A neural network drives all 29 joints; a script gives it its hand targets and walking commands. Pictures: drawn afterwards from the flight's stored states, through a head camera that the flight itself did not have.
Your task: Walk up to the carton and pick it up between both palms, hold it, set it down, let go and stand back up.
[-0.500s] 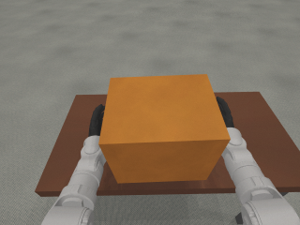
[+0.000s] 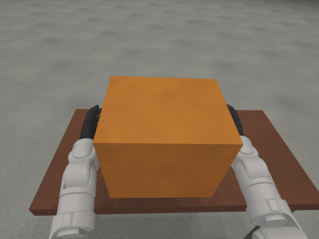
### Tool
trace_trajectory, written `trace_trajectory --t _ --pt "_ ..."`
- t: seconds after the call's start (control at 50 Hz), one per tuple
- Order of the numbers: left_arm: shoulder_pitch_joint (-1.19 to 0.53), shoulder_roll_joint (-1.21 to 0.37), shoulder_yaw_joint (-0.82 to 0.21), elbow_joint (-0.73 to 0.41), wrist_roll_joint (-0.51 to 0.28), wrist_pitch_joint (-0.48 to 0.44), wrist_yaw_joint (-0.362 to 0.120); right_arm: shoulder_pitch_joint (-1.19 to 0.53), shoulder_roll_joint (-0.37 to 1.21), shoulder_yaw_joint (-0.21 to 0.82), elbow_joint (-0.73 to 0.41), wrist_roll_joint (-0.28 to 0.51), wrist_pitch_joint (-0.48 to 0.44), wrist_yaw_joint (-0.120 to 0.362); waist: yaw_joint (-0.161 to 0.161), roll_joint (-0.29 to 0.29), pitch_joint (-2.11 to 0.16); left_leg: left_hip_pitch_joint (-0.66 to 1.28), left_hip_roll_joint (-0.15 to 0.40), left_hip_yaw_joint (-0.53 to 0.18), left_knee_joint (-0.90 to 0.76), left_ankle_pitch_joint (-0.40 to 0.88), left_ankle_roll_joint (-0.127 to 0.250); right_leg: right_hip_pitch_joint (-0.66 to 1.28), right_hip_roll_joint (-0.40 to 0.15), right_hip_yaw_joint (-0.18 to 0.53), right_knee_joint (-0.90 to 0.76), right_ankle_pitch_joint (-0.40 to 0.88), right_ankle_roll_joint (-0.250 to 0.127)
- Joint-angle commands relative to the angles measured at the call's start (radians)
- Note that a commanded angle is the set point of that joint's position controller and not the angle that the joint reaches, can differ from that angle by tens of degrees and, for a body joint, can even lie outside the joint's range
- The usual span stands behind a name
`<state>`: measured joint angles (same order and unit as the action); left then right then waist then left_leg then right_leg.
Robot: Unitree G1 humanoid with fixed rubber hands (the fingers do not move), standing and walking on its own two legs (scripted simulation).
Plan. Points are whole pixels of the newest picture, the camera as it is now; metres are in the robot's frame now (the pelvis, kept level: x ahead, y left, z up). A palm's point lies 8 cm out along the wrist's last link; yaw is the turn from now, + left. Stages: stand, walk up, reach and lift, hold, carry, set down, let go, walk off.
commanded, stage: reach and lift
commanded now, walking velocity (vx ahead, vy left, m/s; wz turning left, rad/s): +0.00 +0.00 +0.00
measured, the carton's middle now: (163, 138) +0.36 -0.01 +0.11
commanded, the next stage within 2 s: hold in 1.10 s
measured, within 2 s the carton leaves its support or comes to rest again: neither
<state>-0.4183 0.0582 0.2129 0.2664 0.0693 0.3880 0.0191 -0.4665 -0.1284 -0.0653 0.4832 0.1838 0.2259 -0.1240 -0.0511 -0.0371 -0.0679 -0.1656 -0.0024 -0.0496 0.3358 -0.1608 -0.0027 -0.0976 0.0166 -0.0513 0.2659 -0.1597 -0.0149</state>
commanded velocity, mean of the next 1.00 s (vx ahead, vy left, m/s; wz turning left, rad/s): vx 0.00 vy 0.00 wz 0.00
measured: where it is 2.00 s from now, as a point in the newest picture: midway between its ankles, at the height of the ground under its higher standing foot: outside the picture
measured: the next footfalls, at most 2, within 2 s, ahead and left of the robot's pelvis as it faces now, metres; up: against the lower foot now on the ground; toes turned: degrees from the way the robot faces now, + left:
none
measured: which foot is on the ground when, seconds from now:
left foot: down 0.00-1.00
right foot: down 0.00-1.00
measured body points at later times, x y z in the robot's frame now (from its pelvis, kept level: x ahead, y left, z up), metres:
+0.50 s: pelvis -0.02 +0.01 +0.00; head -0.05 +0.04 +0.45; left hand +0.37 +0.18 +0.15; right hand +0.36 -0.19 +0.15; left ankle +0.01 +0.12 -0.75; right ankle -0.01 -0.11 -0.75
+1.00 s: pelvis -0.01 +0.01 +0.00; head -0.03 +0.03 +0.45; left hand +0.37 +0.17 +0.16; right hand +0.36 -0.19 +0.16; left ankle +0.01 +0.12 -0.75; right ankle -0.01 -0.11 -0.75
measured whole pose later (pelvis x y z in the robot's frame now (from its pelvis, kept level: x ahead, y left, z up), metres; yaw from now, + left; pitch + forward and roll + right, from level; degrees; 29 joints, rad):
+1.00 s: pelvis -0.01 +0.01 +0.00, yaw -1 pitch -1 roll -1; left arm -0.48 0.05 0.23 0.12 0.10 0.59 0.02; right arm -0.55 -0.17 -0.07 0.42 0.26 0.37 -0.14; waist -0.06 -0.03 -0.05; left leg -0.16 0.00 -0.04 0.34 -0.16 0.01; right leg -0.09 0.02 -0.03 0.26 -0.14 -0.01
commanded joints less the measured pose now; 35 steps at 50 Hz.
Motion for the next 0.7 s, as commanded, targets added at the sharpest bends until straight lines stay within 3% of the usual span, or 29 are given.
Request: trace_trajectory --t 0.0,0.14,0.16,0.2,0.28,0.36,0.52,0.68 --pt "-0.687 -0.600 -0.588 -0.262 -0.086 -0.018 -0.134 -0.754 0.605 0.479 -0.397 0.059 -0.060 0.111 -0.014 0.073 -0.424 0.195 -0.047 0.004 0.001 0.308 -0.054 0.093 0.035 0.020 0.013 0.362 0.045" --pt "-0.711 -0.601 -0.576 -0.245 -0.093 0.038 -0.128 -0.813 0.607 0.460 -0.397 0.073 -0.013 0.127 0.009 0.063 -0.414 0.178 -0.037 0.013 -0.025 0.200 -0.031 0.037 0.033 0.023 -0.008 0.226 0.038" --pt "-0.714 -0.600 -0.580 -0.256 -0.109 0.045 -0.136 -0.842 0.623 0.485 -0.477 0.084 -0.018 0.120 -0.005 0.026 -0.442 0.173 -0.045 0.018 -0.013 0.236 -0.017 0.096 0.032 0.028 -0.001 0.276 0.048" --pt "-0.724 -0.586 -0.559 -0.255 -0.100 0.055 -0.140 -0.857 0.605 0.492 -0.462 0.095 0.000 0.115 0.009 0.033 -0.434 0.159 -0.049 0.022 -0.021 0.235 -0.017 0.109 0.035 0.029 0.004 0.276 0.049" --pt "-0.768 -0.578 -0.511 -0.192 -0.078 0.081 -0.143 -0.885 0.598 0.439 -0.371 0.071 0.020 0.132 0.018 0.028 -0.385 0.138 -0.041 0.032 -0.056 0.119 -0.003 0.052 0.030 0.026 -0.020 0.126 0.037" --pt "-0.816 -0.587 -0.490 -0.165 -0.070 0.094 -0.146 -0.916 0.597 0.390 -0.306 0.056 0.019 0.147 0.009 0.044 -0.394 0.144 -0.033 0.037 -0.066 0.084 -0.001 0.036 0.028 0.020 -0.025 0.074 0.031" --pt "-0.825 -0.602 -0.498 -0.153 -0.074 0.098 -0.137 -0.937 0.573 0.368 -0.278 0.072 0.006 0.150 -0.013 0.069 -0.440 0.211 -0.031 0.029 -0.031 0.187 -0.023 0.033 0.038 0.005 -0.020 0.150 0.032" --pt "-0.789 -0.589 -0.533 -0.244 -0.090 0.105 -0.132 -0.912 0.553 0.420 -0.360 0.126 0.014 0.133 -0.022 0.074 -0.472 0.251 -0.037 0.017 0.010 0.335 -0.046 0.073 0.050 0.002 -0.005 0.285 0.039"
